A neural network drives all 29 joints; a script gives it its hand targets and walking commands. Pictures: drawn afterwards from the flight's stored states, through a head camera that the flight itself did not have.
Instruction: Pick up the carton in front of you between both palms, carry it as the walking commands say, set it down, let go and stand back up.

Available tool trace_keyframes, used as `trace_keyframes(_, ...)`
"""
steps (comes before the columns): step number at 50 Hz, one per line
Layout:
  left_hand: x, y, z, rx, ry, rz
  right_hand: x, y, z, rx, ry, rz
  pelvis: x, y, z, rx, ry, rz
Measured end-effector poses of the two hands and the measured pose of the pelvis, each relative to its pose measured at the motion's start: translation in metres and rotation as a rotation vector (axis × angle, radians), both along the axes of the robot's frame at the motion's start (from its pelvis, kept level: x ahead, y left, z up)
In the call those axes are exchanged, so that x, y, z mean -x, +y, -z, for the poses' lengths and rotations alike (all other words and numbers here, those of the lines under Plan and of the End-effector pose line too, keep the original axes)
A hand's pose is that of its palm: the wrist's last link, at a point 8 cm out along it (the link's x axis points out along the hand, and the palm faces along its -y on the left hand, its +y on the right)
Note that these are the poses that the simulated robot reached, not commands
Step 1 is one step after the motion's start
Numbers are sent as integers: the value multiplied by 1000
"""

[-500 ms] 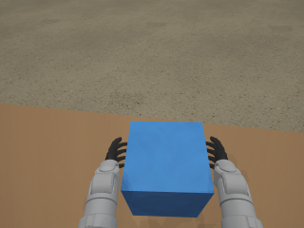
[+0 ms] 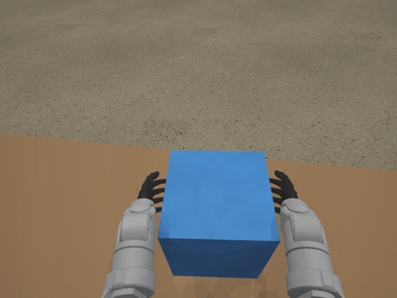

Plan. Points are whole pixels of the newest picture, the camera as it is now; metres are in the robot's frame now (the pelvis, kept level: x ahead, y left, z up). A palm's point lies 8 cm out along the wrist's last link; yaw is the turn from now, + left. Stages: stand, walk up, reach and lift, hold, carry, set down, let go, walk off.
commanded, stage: reach and lift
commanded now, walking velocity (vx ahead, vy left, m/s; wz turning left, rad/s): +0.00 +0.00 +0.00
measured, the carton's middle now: (216, 217) +0.31 +0.00 -0.04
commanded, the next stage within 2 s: hold in 0.50 s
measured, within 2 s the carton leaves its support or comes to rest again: neither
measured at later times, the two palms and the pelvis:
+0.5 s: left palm (145, 201) +0.30 +0.15 +0.04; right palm (289, 201) +0.30 -0.15 +0.04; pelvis +0.01 +0.00 +0.00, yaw +0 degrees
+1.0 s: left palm (143, 200) +0.29 +0.15 +0.06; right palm (292, 200) +0.29 -0.15 +0.06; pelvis +0.00 +0.00 +0.00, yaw +0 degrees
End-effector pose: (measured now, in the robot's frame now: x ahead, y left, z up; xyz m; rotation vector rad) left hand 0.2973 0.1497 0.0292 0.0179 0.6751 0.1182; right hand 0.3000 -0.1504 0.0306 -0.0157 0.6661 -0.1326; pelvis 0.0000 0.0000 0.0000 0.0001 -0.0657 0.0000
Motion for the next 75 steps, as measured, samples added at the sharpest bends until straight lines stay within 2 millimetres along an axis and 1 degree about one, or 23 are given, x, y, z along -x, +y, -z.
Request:
trace_keyframes(15,-4,0,-6,-19,4,10,-4,0,-6,18,4,-14,-14,-1,-4,0,-11,-2)
trace_keyframes(25,-2,0,-11,-21,1,10,-3,0,-11,19,2,-15,-15,-1,-4,1,-23,-2)
trace_keyframes(34,1,0,-28,-14,-31,6,1,0,-27,13,-31,-7,-12,0,-5,1,-47,-2)
trace_keyframes(42,5,-1,-26,-7,-9,5,6,-1,-25,7,-8,-1,-6,0,-4,1,-62,-2)
trace_keyframes(51,4,0,-27,-1,-17,-2,5,-1,-26,0,-16,3,-2,0,-3,0,-64,-2)
trace_keyframes(75,1,-1,-27,-15,-11,4,1,-1,-26,14,-11,-6,-10,-1,-5,1,-60,-3)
